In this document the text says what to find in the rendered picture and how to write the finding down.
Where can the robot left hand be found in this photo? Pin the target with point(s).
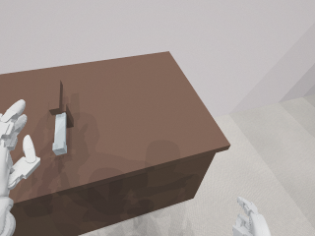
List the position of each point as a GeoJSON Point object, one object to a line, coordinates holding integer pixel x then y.
{"type": "Point", "coordinates": [11, 124]}

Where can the tap lever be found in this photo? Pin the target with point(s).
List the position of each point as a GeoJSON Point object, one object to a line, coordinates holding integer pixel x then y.
{"type": "Point", "coordinates": [59, 145]}

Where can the robot right hand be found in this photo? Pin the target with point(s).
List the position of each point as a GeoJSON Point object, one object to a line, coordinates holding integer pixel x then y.
{"type": "Point", "coordinates": [256, 225]}

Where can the counter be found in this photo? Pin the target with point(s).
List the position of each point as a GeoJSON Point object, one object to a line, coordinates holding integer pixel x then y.
{"type": "Point", "coordinates": [138, 136]}

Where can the left robot forearm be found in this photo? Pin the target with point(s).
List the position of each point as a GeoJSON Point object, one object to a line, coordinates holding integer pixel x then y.
{"type": "Point", "coordinates": [7, 219]}

